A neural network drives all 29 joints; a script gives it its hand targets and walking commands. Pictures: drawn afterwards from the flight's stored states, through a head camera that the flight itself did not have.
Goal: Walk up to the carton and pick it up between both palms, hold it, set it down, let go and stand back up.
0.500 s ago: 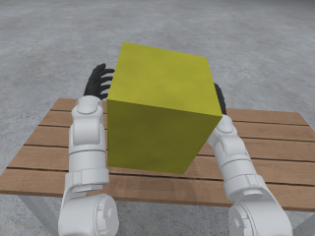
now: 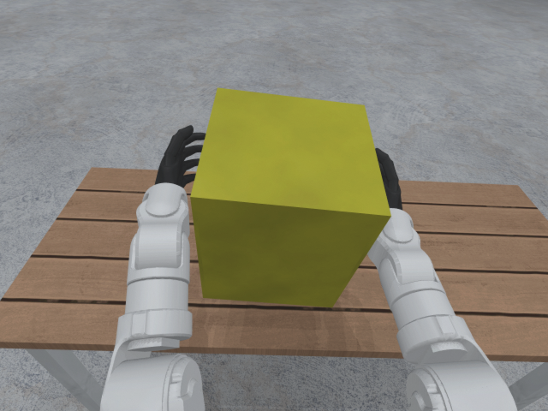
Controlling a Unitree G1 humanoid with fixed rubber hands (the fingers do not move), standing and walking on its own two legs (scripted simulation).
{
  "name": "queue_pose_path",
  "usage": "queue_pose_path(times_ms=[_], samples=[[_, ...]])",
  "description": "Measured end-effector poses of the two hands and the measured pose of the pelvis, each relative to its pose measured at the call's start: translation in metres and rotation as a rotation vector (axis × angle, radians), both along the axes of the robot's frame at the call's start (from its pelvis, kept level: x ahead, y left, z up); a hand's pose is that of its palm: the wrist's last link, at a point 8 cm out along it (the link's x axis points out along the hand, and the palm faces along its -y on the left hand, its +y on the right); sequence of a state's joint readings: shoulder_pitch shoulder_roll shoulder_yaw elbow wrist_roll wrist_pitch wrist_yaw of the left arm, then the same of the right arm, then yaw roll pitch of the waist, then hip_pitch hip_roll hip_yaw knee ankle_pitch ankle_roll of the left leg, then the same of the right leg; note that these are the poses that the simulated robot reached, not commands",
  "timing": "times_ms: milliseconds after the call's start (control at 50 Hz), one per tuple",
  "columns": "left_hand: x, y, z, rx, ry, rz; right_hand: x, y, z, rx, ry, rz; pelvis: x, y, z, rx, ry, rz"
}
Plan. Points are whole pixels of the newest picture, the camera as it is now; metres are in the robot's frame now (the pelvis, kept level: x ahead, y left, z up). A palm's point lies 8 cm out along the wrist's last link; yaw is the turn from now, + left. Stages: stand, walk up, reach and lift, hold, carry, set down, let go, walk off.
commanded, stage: set down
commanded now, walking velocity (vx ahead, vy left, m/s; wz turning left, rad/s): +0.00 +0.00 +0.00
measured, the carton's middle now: (279, 206) +0.38 -0.03 +0.13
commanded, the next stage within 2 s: none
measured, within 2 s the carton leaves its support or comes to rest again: neither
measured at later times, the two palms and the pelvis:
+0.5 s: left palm (187, 190) +0.41 +0.11 +0.15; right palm (387, 218) +0.35 -0.19 +0.12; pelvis +0.00 +0.01 +0.00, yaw +0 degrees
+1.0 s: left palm (197, 195) +0.43 +0.10 +0.12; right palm (386, 228) +0.35 -0.20 +0.10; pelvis +0.01 +0.01 +0.00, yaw -1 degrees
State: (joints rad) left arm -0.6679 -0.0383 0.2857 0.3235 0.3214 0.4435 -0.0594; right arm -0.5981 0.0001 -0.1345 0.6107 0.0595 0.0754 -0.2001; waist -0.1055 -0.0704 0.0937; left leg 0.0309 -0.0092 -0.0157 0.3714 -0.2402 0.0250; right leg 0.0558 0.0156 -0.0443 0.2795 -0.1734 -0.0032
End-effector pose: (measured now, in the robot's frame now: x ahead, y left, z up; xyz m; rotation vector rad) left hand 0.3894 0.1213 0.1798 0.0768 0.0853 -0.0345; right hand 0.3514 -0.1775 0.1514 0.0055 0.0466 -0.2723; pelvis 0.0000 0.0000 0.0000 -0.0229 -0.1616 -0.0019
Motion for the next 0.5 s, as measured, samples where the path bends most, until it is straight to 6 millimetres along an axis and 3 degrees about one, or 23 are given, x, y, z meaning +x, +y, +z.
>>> queue_pose_path(times_ms=[200, 500], samples=[[0.005, 0.001, -0.017, 0.004, 0.036, -0.009, 0.0, 0.001, -0.018, 0.004, 0.03, -0.012, 0.002, 0.005, 0.001, -0.005, 0.03, 0.008], [0.017, -0.015, -0.029, 0.005, 0.063, -0.058, -0.003, -0.011, -0.027, 0.008, 0.052, -0.062, 0.0, 0.007, 0.001, -0.003, 0.07, -0.008]])
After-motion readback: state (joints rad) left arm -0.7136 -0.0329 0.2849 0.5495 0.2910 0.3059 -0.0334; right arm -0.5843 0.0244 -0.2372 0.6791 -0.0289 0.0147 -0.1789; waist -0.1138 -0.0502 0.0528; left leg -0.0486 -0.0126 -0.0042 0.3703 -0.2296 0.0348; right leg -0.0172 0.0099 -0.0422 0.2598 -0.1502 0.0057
